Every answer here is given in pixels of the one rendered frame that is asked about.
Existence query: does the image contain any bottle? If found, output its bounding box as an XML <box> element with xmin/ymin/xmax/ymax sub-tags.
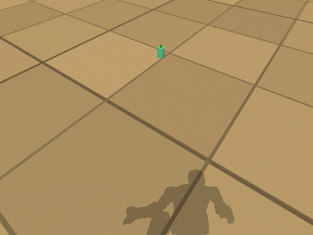
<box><xmin>157</xmin><ymin>45</ymin><xmax>164</xmax><ymax>59</ymax></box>

